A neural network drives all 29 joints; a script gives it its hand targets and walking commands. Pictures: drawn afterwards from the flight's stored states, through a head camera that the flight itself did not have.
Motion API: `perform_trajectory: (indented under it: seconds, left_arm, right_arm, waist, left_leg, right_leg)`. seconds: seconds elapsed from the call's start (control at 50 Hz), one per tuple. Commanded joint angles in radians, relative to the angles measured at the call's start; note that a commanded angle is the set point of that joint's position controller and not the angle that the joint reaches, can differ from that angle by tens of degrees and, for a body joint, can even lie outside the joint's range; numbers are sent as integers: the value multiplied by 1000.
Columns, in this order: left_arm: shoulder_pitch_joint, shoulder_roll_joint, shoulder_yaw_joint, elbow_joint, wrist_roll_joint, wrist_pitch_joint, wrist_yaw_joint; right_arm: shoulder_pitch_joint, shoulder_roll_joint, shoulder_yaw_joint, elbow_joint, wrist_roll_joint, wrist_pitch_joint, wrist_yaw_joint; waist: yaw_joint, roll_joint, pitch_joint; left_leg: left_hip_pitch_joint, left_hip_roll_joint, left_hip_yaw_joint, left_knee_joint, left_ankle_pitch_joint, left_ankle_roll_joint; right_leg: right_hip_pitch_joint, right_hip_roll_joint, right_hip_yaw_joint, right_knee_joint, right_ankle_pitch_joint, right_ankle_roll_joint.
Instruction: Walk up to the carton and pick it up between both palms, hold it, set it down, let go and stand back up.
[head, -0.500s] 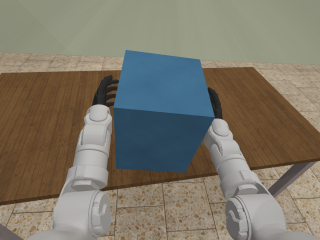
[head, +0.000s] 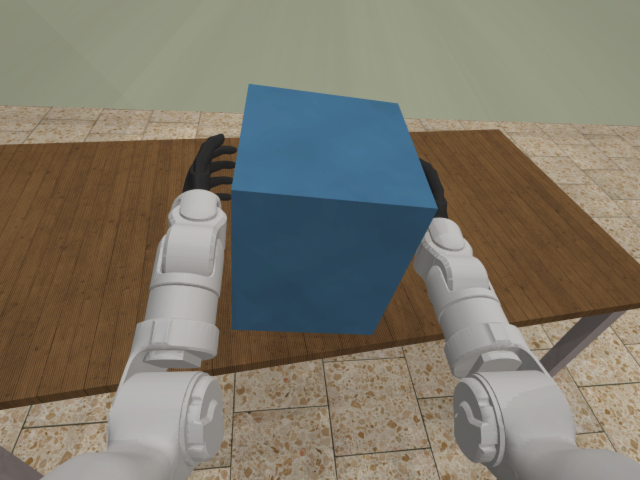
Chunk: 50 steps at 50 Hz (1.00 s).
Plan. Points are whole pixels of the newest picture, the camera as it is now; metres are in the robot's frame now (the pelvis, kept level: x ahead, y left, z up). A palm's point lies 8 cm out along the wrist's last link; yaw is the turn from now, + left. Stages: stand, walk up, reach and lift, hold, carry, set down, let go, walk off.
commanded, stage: reach and lift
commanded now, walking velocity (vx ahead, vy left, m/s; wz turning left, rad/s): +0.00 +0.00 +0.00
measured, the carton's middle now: (314, 217) +0.41 -0.01 +0.12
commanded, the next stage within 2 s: hold in 0.96 s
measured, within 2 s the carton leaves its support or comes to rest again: neither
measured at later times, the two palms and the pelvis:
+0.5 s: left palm (194, 196) +0.38 +0.14 +0.18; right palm (429, 210) +0.38 -0.15 +0.16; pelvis +0.01 -0.01 +0.00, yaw +1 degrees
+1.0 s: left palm (191, 183) +0.38 +0.14 +0.20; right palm (433, 200) +0.37 -0.15 +0.18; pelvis +0.01 -0.01 +0.00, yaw +0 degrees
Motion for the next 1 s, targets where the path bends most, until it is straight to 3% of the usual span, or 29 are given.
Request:
perform_trajectory:
  seconds: [0.0,0.06,0.14,0.18,0.26,0.3,0.34,0.42,0.44,0.52,0.62,0.7,0.72,0.76,0.82,0.86,0.98]
  left_arm:
    - [-564,-661,-363,-151,-100,-49,-157]
    - [-538,-655,-371,-203,-100,-40,-166]
    - [-532,-634,-390,-250,-100,-23,-186]
    - [-525,-637,-400,-262,-112,-16,-199]
    - [-568,-654,-480,-370,-161,-20,-197]
    - [-550,-660,-500,-369,-169,-15,-200]
    - [-562,-637,-498,-368,-166,-10,-204]
    - [-559,-635,-465,-311,-148,13,-216]
    - [-570,-633,-462,-316,-155,16,-216]
    - [-605,-650,-461,-316,-167,21,-220]
    - [-587,-640,-442,-326,-154,26,-229]
    - [-584,-623,-415,-307,-123,45,-230]
    - [-585,-622,-415,-318,-126,46,-232]
    - [-583,-637,-423,-333,-131,53,-226]
    - [-583,-631,-441,-350,-136,62,-223]
    - [-579,-633,-451,-376,-152,65,-223]
    - [-586,-630,-471,-388,-159,81,-226]
  right_arm:
    - [-821,501,363,-321,65,-69,92]
    - [-815,509,412,-378,100,-69,78]
    - [-778,538,461,-405,126,-48,58]
    - [-807,551,487,-466,137,-39,47]
    - [-799,578,536,-552,179,-29,21]
    - [-795,570,555,-594,177,-12,9]
    - [-782,575,554,-570,183,12,0]
    - [-807,563,522,-571,176,38,5]
    - [-815,567,516,-564,175,43,6]
    - [-827,589,518,-577,166,57,0]
    - [-808,589,527,-563,180,70,-4]
    - [-815,569,507,-524,181,78,0]
    - [-814,567,507,-529,183,75,3]
    - [-845,579,522,-577,195,69,7]
    - [-842,573,525,-566,205,75,-2]
    - [-852,569,549,-586,223,80,-7]
    - [-843,575,558,-606,232,103,-13]
  waist:
    - [-1,105,-445]
    - [0,85,-440]
    - [11,85,-406]
    - [14,54,-430]
    - [-14,92,-489]
    - [-29,87,-492]
    - [-37,93,-432]
    - [-19,103,-390]
    - [-25,85,-391]
    - [-43,75,-442]
    - [-32,92,-445]
    - [-24,103,-386]
    - [-7,125,-388]
    - [-7,88,-422]
    - [-19,96,-423]
    - [-10,87,-450]
    - [-24,99,-417]
  left_leg:
    - [345,6,-44,17,142,-46]
    - [354,-2,-43,36,207,-41]
    - [339,-10,-42,32,187,-30]
    - [336,-19,-43,33,195,-22]
    - [361,-24,-59,76,256,-42]
    - [368,-33,-58,80,255,-42]
    - [320,-35,-62,68,198,-44]
    - [277,-28,-52,32,80,-24]
    - [273,-26,-54,32,74,-23]
    - [297,-30,-49,42,88,-19]
    - [310,-32,-49,45,152,-31]
    - [296,-22,-50,28,106,-31]
    - [288,-18,-46,28,100,-34]
    - [305,-19,-49,31,126,-29]
    - [321,-18,-58,48,157,-36]
    - [332,-26,-55,55,185,-35]
    - [317,-23,-59,53,159,-36]
  right_leg:
    - [-49,45,-18,-43,87,25]
    - [-30,52,-23,-35,161,28]
    - [-3,45,-11,-30,209,43]
    - [25,44,-15,-16,230,49]
    - [17,45,-13,2,302,57]
    - [5,46,-8,-5,301,57]
    - [-18,38,-1,-7,260,62]
    - [-37,33,-3,-25,131,55]
    - [-38,32,-9,-26,108,49]
    - [-37,32,-7,-22,139,60]
    - [3,37,-4,-17,207,67]
    - [-15,37,-7,-25,131,60]
    - [-19,42,-5,-24,120,55]
    - [-17,48,-10,-28,125,60]
    - [-16,47,-5,-24,146,53]
    - [0,50,-2,-12,198,59]
    - [-30,50,-2,-19,153,53]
